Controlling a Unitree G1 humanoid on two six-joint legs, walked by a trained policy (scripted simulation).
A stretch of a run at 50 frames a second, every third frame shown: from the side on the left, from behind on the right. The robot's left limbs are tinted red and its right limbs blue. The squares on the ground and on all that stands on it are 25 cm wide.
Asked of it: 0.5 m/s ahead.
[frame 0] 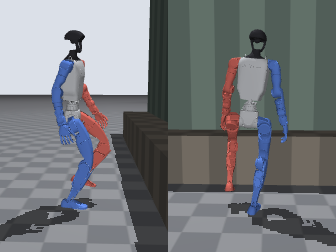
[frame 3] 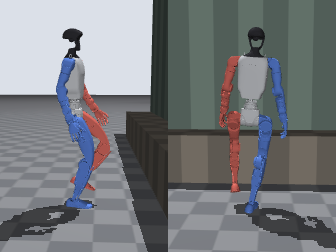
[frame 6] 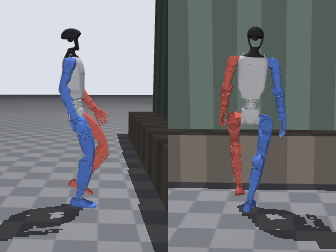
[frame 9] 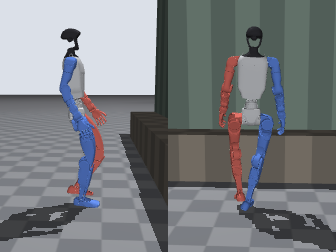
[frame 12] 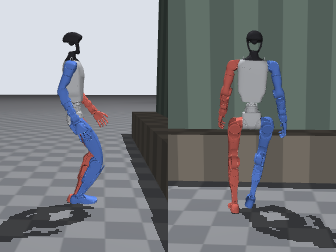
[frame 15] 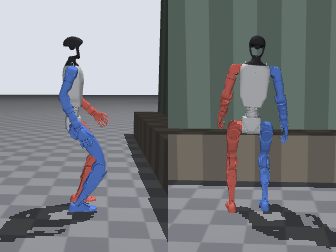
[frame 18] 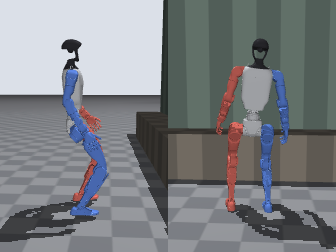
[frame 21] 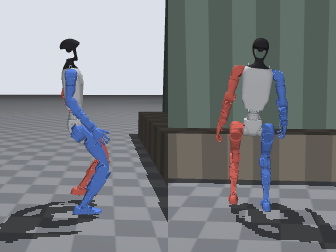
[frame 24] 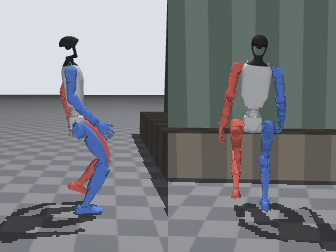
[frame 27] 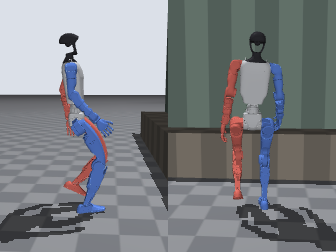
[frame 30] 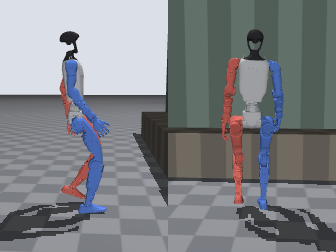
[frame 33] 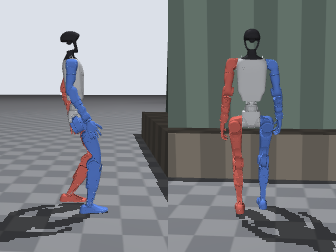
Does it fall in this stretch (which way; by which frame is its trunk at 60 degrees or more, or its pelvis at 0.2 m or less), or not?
no
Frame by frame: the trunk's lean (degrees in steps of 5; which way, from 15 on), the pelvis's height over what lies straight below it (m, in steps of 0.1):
0: 5, 0.8
3: 5, 0.8
6: 5, 0.8
9: 5, 0.8
12: 5, 0.8
15: 5, 0.7
18: 5, 0.7
21: 10, 0.7
24: 10, 0.7
27: 10, 0.7
30: 5, 0.8
33: 5, 0.8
